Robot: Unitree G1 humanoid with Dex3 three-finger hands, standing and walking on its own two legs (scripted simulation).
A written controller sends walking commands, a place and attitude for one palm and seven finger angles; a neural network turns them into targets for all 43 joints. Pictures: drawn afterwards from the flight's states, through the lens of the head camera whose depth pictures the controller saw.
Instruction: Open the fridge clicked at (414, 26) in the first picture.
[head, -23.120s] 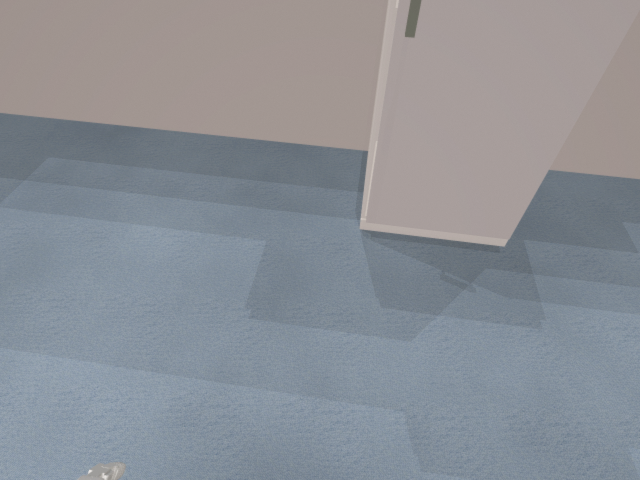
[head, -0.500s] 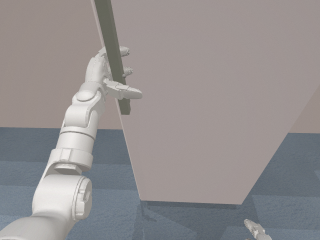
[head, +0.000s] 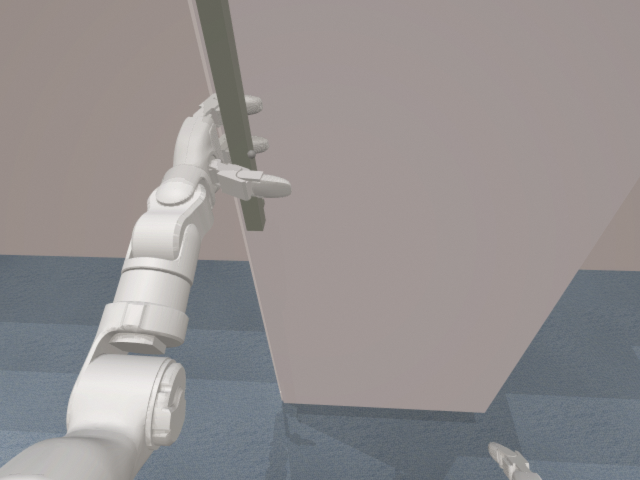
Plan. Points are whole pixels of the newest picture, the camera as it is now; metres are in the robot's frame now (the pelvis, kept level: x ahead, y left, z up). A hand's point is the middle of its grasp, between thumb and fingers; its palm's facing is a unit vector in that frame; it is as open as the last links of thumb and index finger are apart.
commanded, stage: grip the handle and tug to test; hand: left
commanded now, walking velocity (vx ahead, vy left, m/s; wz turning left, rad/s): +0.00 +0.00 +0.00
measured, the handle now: (240, 119) +0.48 +0.12 +0.25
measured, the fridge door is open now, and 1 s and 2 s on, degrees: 0 0 7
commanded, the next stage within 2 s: pull the door a little, standing still in 1.28 s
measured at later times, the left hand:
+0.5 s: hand (252, 152) +0.43 +0.10 +0.23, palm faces -0.02 -1.00 +0.00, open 6.3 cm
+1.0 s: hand (253, 152) +0.43 +0.10 +0.23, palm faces -0.02 -1.00 +0.00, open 5.7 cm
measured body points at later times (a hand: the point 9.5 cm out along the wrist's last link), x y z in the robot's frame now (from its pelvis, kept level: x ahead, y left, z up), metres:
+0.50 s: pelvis +0.00 +0.00 +0.00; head -0.02 -0.02 +0.45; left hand +0.43 +0.15 +0.23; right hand +0.12 -0.24 -0.11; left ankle +0.05 +0.14 -0.74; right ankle -0.06 -0.11 -0.74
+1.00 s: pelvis +0.00 +0.00 +0.00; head -0.02 -0.02 +0.45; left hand +0.43 +0.15 +0.23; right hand +0.13 -0.25 -0.11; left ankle +0.05 +0.14 -0.74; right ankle -0.06 -0.11 -0.74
